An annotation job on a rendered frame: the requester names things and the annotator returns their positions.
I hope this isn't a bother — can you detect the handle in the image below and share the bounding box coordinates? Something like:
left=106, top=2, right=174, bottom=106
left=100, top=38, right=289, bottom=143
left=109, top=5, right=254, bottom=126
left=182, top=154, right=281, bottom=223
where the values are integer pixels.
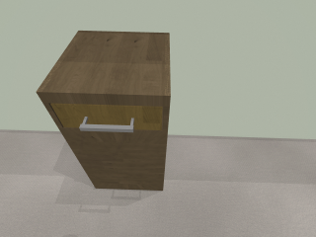
left=79, top=117, right=134, bottom=132

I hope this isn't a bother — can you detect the cabinet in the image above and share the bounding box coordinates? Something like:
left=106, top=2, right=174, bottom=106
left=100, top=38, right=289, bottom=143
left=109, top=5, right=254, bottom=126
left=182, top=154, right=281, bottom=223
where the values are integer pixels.
left=36, top=31, right=171, bottom=191

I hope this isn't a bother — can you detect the drawer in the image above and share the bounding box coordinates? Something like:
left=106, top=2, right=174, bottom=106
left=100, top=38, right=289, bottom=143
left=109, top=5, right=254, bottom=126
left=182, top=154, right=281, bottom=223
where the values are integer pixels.
left=51, top=103, right=163, bottom=130

